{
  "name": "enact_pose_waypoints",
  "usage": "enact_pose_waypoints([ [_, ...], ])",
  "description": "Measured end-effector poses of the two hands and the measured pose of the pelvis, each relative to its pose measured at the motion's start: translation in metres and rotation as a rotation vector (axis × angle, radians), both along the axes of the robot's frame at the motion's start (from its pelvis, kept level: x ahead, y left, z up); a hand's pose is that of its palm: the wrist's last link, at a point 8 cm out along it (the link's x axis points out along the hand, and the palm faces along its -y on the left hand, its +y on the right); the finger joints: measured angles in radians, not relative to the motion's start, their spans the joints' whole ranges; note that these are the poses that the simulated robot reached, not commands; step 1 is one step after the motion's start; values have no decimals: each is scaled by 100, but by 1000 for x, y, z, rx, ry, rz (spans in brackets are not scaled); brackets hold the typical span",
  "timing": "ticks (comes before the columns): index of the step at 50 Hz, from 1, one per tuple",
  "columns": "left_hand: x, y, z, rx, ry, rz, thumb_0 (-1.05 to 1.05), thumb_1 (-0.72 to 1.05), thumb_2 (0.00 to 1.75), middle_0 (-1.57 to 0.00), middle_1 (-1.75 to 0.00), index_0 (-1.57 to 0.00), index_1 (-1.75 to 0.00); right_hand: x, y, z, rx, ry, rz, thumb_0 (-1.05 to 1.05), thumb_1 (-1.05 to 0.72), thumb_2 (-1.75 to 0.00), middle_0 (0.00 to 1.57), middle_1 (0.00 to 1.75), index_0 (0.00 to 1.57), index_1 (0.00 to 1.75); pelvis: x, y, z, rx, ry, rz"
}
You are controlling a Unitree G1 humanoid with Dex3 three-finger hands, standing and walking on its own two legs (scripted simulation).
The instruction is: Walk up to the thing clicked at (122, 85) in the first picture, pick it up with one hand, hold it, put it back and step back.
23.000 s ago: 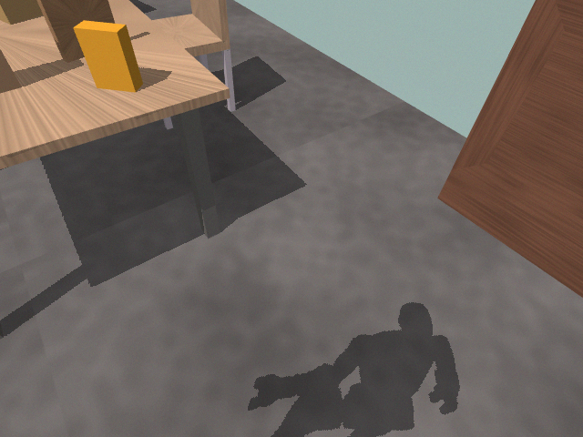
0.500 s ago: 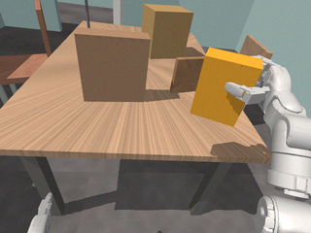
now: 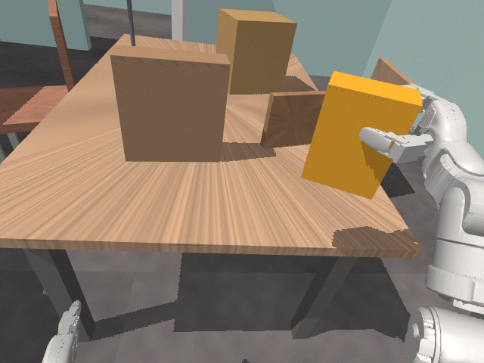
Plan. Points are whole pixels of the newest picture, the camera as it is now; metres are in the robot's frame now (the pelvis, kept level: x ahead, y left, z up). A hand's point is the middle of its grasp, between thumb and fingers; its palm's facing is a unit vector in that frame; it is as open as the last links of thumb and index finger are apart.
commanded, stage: hold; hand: right
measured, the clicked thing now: (353, 138) +0.37 -0.15 +0.27
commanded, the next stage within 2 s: none
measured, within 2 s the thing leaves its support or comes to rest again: neither
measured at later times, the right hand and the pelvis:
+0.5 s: hand (391, 134) +0.36 -0.20 +0.29, palm faces +0.17 +0.98 -0.02, open 9.5 cm; pelvis +0.01 +0.00 +0.00, yaw +0 degrees
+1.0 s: hand (398, 132) +0.35 -0.20 +0.30, palm faces +0.19 +0.98 -0.03, open 9.5 cm; pelvis +0.00 +0.00 +0.00, yaw +0 degrees
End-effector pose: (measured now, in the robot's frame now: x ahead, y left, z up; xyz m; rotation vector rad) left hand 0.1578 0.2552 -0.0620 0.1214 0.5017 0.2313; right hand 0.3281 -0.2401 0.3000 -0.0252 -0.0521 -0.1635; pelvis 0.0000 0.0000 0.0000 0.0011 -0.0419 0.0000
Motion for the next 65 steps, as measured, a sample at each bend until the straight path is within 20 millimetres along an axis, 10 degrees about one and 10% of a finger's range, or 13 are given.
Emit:
enact_pose_waypoints([
  [65,5,-7,-3,1,-6,-29,-1,-56,6,-5,-5,-5,-5,-4,0,0,7,23,10,0,45,-107,83,120,84,120,1,-1,0,2,-7,-7],
])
